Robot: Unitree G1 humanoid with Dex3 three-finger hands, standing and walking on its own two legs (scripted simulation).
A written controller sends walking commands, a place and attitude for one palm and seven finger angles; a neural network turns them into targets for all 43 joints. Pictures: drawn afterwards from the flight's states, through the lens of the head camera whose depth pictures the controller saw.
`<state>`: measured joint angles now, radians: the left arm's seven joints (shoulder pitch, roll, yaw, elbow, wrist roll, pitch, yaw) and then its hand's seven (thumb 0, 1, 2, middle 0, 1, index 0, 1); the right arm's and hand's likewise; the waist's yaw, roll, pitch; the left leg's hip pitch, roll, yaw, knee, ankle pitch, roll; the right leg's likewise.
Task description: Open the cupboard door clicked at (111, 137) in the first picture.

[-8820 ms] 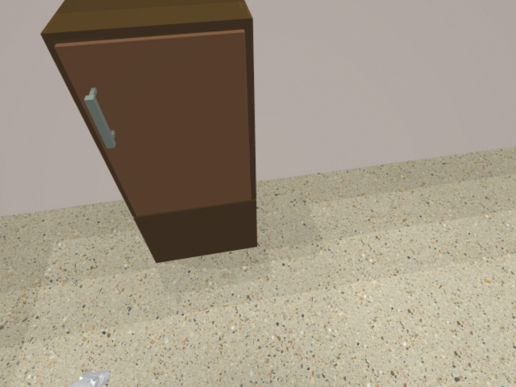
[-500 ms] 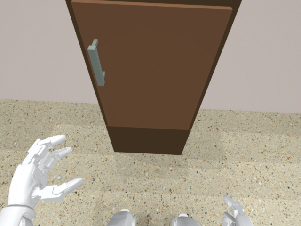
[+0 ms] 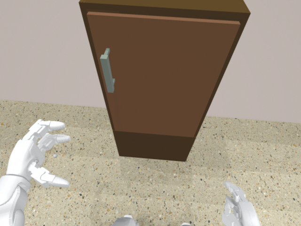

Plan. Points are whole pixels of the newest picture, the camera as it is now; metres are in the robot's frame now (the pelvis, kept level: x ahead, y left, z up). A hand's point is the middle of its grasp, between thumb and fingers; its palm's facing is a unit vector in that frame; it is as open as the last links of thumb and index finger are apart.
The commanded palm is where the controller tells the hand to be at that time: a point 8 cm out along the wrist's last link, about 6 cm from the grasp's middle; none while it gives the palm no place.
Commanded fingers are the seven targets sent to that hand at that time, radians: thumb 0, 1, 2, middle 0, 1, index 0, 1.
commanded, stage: raise the hand with hooked fingers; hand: left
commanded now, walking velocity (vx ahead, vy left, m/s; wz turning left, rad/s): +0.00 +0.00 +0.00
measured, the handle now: (109, 71) +0.57 +0.18 +0.07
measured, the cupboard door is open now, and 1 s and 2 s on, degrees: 0 0 0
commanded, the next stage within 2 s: move the hooked fingers beside the handle in 0.72 s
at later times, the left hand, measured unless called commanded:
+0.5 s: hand (58, 136) +0.30 +0.25 +0.08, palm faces +0.00 -1.00 -0.01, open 14.0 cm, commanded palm +0.28 +0.30 +0.09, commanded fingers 0.00 -0.50 0.30 -0.30 -1.20 -0.30 -1.20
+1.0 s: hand (57, 134) +0.31 +0.26 +0.08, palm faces +0.00 -1.00 -0.01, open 14.0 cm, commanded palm +0.29 +0.30 +0.09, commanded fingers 0.00 -0.50 0.30 -0.30 -1.20 -0.30 -1.20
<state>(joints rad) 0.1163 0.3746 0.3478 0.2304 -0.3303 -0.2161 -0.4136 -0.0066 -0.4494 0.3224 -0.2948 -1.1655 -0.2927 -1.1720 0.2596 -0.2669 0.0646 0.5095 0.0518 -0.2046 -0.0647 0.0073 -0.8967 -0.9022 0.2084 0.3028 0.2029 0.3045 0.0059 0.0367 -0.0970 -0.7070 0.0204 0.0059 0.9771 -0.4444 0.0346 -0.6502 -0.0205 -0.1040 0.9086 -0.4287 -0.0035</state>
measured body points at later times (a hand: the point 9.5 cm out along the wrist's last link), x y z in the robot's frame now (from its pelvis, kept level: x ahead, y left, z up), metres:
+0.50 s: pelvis +0.01 -0.01 +0.01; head +0.06 +0.00 +0.46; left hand +0.30 +0.31 +0.08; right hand +0.15 -0.27 -0.07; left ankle +0.02 +0.09 -0.68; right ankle +0.01 -0.12 -0.68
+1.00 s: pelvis +0.00 -0.01 +0.01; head +0.05 +0.00 +0.45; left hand +0.30 +0.31 +0.08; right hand +0.15 -0.26 -0.07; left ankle +0.02 +0.09 -0.68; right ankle +0.01 -0.12 -0.68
